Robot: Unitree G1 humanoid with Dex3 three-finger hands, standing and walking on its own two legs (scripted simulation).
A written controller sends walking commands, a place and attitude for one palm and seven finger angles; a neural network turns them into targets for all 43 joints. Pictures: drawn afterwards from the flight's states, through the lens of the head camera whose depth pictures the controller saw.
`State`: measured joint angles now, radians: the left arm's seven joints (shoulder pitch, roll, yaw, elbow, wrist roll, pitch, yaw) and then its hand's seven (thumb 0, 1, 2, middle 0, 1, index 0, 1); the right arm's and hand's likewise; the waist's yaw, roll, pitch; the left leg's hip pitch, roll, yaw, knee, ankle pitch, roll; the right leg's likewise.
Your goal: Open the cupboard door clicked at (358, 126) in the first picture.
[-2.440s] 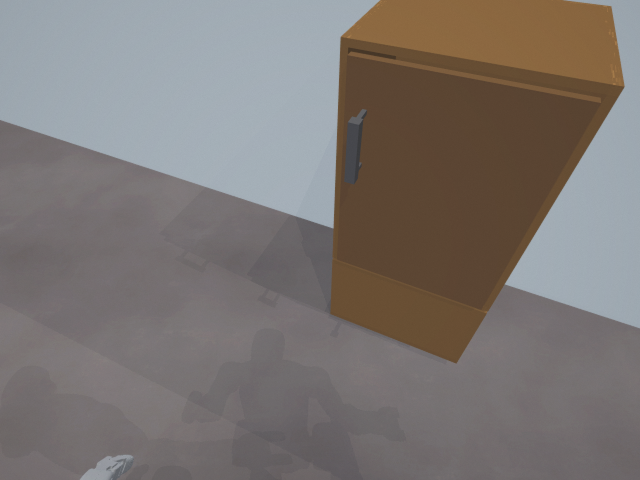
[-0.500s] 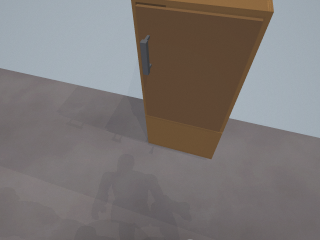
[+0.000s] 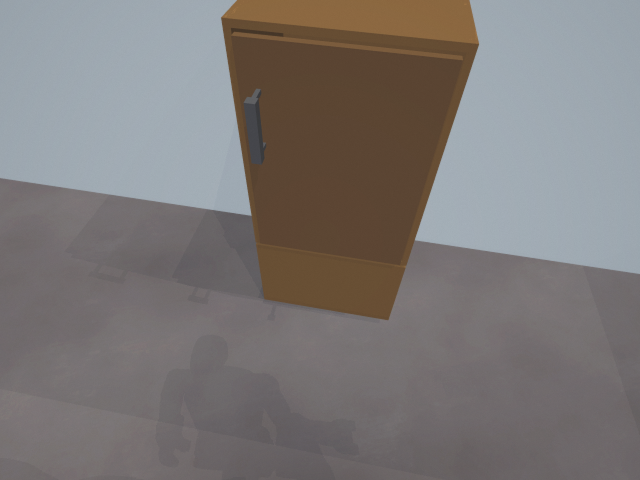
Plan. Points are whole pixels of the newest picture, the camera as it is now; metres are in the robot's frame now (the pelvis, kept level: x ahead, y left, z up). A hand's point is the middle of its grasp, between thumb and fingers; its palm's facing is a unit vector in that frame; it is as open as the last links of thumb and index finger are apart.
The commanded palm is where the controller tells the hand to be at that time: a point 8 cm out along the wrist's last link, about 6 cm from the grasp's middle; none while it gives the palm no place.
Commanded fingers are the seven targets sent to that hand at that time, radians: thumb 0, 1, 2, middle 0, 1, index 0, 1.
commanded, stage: take the last steps up to it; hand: left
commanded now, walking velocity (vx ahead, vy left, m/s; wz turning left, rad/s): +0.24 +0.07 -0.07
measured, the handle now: (257, 127) +0.76 +0.21 +0.01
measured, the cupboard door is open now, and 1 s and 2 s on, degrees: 0 0 0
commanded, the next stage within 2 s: come to a stop and stand still in 0.72 s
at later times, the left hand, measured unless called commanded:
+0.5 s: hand out of the picture +0.13 +0.18 -0.17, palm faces -0.11 -0.98 -0.19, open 7.4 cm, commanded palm none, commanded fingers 0.00 0.90 0.90 -0.20 -0.30 -0.20 -0.30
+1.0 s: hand out of the picture +0.11 +0.20 -0.20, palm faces +0.06 -0.99 -0.14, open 7.4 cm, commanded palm none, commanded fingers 0.00 0.90 0.90 -0.20 -0.30 -0.20 -0.30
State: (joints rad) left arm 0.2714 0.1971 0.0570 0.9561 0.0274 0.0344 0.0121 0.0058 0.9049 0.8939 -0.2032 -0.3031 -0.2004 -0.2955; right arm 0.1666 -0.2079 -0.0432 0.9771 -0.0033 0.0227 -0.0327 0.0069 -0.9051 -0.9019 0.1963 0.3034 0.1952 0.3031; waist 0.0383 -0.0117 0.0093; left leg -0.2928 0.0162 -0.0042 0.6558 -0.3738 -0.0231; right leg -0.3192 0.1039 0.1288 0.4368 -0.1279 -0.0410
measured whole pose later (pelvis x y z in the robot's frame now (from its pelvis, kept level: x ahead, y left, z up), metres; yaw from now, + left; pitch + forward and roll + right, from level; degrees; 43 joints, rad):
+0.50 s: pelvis +0.04 +0.01 +0.00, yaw -5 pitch +0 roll +1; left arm 0.21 0.17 0.04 1.00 0.03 -0.01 -0.02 0.01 0.91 0.89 -0.20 -0.30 -0.19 -0.29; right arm 0.51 -0.13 -0.01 1.14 -0.02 -0.03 -0.03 0.01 -0.90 -0.90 0.20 0.30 0.20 0.30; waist -0.06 0.00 0.02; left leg -0.11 0.00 0.08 0.46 -0.35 0.01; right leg -0.30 -0.04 -0.08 0.52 -0.25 -0.01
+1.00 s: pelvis +0.17 +0.04 -0.01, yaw -3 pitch -1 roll -1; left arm 0.37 0.15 0.03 1.13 0.01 0.00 0.04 0.01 0.91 0.89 -0.20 -0.30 -0.20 -0.29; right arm 0.16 -0.14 -0.02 1.01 -0.01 -0.03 -0.03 0.00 -0.92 -0.90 0.19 0.30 0.19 0.30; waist 0.05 -0.07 0.06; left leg -0.36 0.06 0.13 0.59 -0.22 0.04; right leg -0.18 -0.07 -0.05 0.74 -0.55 0.03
